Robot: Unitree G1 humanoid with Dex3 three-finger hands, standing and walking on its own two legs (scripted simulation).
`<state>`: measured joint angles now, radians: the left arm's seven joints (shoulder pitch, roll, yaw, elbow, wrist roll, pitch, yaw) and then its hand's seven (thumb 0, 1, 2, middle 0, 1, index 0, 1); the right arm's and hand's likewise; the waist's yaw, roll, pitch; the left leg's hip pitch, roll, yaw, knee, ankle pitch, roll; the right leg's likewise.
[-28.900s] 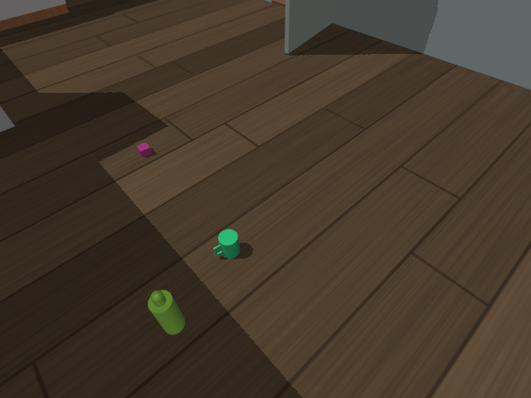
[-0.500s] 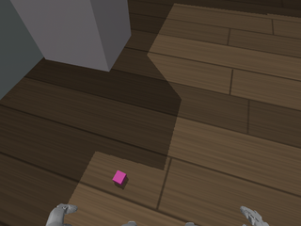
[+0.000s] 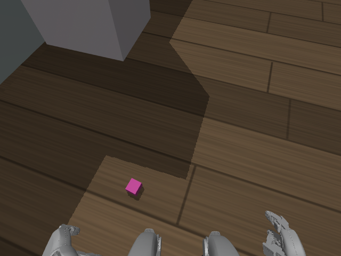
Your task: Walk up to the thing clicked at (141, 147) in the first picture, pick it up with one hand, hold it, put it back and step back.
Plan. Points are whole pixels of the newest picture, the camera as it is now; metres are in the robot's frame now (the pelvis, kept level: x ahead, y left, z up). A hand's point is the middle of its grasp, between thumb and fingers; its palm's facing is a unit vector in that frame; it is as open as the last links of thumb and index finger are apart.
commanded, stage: rise first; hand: left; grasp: from above
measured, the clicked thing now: (134, 187) +0.45 +0.24 -0.66
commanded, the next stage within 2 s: none
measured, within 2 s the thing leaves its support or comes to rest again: neither
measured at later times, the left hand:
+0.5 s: hand (105, 204) +0.30 +0.28 -0.35, palm faces -0.01 -0.41 -0.91, open 12.4 cm
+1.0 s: hand (117, 191) +0.37 +0.27 -0.45, palm faces -0.12 -0.47 -0.88, open 12.9 cm
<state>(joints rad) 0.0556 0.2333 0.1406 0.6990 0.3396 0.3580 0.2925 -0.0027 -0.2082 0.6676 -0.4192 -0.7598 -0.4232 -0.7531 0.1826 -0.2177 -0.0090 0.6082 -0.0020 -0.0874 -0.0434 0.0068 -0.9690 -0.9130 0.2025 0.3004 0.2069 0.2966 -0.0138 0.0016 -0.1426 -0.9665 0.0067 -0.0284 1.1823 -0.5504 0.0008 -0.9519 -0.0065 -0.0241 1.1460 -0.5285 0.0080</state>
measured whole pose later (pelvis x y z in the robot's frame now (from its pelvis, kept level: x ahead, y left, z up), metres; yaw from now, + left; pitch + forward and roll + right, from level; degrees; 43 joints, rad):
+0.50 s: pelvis -0.09 -0.02 -0.21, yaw -2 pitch +35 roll -2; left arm -0.89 0.44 0.33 1.42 0.48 0.47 0.75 0.00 -0.26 0.81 -0.34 -0.80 -0.32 -0.82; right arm 0.04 -0.27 0.03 0.84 -0.12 -0.20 0.13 0.00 -0.92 -0.90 0.20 0.30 0.21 0.30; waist -0.14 -0.01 -0.21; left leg -1.92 0.02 -0.07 1.96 -0.64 -0.04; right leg -1.92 0.01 -0.05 1.92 -0.61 -0.02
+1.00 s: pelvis -0.08 +0.00 -0.31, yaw -5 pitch +37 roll -5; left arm -1.17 0.62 0.41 1.67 0.60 0.49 0.65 0.00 -0.33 0.88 -0.25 -0.88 -0.24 -0.90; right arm 0.17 -0.29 0.02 0.92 -0.09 -0.24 0.26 0.00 -0.91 -0.90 0.20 0.30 0.20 0.30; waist -0.23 0.05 -0.12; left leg -2.22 0.01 -0.06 2.26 -0.70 0.01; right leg -2.19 0.01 -0.04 2.19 -0.65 0.02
